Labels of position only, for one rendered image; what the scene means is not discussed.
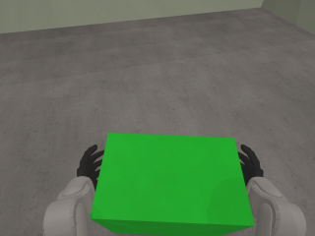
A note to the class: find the robot left hand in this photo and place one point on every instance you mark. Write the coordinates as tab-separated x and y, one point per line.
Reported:
88	165

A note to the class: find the carton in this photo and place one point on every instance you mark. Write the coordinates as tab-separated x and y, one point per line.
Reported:
165	185

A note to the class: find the right robot forearm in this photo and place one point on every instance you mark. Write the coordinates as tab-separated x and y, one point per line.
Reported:
274	214

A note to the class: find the robot right hand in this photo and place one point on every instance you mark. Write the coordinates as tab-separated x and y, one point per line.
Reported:
251	167

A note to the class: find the left robot forearm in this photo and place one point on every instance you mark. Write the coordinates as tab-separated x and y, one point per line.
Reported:
68	215

